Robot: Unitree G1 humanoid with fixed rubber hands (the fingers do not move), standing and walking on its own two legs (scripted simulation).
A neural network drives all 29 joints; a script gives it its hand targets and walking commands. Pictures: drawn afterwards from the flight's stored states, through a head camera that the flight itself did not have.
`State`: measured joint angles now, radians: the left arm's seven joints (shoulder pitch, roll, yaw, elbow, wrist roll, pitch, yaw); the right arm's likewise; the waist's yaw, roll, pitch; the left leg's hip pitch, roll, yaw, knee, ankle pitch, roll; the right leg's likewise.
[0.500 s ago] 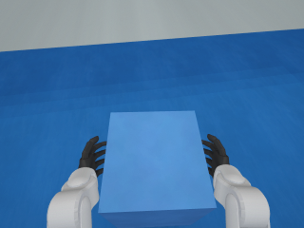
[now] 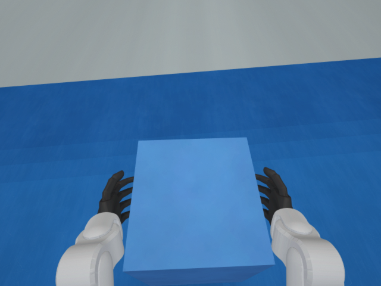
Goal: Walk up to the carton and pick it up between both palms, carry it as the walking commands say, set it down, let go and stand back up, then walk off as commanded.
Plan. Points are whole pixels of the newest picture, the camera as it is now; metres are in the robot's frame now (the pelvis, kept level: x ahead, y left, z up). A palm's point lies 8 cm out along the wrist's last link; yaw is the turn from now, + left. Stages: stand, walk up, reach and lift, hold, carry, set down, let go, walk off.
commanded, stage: carry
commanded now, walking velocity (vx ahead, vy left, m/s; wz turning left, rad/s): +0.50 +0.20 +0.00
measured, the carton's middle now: (194, 217) +0.26 +0.01 +0.02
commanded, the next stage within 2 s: none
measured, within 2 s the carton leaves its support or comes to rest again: neither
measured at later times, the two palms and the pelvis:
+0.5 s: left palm (111, 109) +0.53 +0.22 +0.09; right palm (223, 110) +0.51 -0.07 +0.08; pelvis +0.28 +0.08 -0.01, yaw -2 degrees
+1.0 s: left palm (103, 92) +0.63 +0.28 +0.06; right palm (198, 81) +0.66 -0.01 +0.07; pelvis +0.42 +0.11 -0.02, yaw +6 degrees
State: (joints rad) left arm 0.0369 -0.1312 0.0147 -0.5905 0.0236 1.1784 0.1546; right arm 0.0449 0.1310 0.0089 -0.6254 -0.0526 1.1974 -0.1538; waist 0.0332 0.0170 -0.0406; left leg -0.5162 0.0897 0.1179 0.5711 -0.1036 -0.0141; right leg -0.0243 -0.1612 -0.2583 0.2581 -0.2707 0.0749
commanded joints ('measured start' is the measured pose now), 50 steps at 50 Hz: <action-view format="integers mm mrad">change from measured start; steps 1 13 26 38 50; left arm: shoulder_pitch -354 -387 -324 -353 -410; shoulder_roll -718 -877 -745 -746 -765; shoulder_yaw -581 -645 -568 -591 -624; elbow -120 -99 -37 -79 -124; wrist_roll -285 -269 -243 -236 -248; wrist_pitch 3 -28 22 28 -2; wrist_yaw -145 -148 -130 -110 -110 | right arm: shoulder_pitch -350 -370 -358 -325 -366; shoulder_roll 760 885 744 741 752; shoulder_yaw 597 590 588 563 582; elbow -69 -35 -56 -34 -36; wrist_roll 250 298 265 270 273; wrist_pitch -9 -49 21 23 -11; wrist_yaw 96 151 126 125 132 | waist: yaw -4 -39 -39 -46 -1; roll -234 95 -129 30 -37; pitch -115 -331 -263 -246 -89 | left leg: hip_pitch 92 582 342 558 -180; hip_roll -51 200 46 55 36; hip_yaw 70 -92 -12 -59 -50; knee -75 -257 -101 -141 301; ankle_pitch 92 653 97 401 -430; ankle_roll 10 172 20 86 56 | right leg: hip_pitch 64 -420 -20 -151 222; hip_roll -155 30 -89 -7 -340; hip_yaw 38 204 213 84 268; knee -38 611 210 334 -20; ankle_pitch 348 -102 815 395 431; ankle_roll -88 -26 -148 -111 -187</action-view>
